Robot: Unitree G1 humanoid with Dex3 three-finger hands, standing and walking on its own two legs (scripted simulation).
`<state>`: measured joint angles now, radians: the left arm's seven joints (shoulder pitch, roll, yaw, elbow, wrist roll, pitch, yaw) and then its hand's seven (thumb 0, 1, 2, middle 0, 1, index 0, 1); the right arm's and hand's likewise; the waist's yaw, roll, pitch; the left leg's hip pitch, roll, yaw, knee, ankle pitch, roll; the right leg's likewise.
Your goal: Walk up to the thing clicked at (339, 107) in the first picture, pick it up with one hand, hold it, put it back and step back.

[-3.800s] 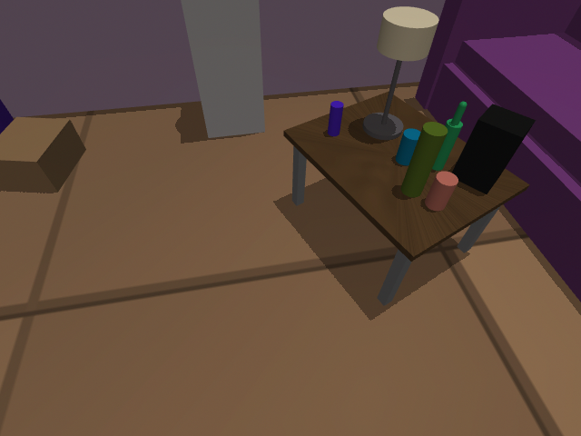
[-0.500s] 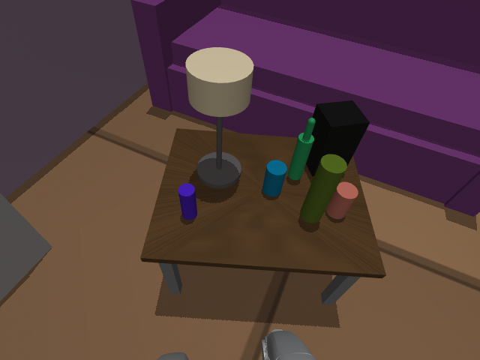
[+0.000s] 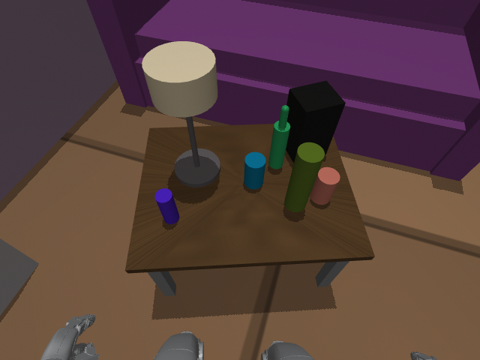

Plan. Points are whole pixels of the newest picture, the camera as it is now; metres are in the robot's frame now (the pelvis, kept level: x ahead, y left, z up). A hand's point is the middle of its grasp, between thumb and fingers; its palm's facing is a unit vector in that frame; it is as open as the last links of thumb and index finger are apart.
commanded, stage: walk up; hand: left
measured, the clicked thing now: (167, 207) +0.53 +0.23 -0.28
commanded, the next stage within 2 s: stand in 1.72 s
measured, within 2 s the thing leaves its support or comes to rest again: neither
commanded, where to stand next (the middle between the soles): +0.07 -0.02 m, yaw +4 degrees
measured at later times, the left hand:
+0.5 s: hand out of the picture +0.04 +0.23 -0.13, palm faces +0.02 -0.93 -0.38, open 7.4 cm
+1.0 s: hand out of the picture +0.11 +0.25 -0.12, palm faces +0.05 -0.94 -0.34, open 7.4 cm
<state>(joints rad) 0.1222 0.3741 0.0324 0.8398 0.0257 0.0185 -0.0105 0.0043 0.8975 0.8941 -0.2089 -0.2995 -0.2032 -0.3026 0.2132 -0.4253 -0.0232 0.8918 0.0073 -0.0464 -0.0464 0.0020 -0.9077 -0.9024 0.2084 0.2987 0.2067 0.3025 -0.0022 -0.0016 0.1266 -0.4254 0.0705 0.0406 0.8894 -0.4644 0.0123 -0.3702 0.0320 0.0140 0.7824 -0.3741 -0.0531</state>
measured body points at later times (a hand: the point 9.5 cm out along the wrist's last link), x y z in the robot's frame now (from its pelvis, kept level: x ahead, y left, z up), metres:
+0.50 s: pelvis -0.02 -0.03 +0.01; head +0.00 -0.05 +0.46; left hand +0.04 +0.28 -0.11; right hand +0.07 -0.35 -0.12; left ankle +0.04 +0.13 -0.71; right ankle -0.01 -0.15 -0.71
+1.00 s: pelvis +0.00 -0.01 +0.03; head +0.03 -0.01 +0.48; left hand +0.11 +0.30 -0.10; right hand +0.11 -0.32 -0.10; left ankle +0.04 +0.13 -0.71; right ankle -0.01 -0.15 -0.71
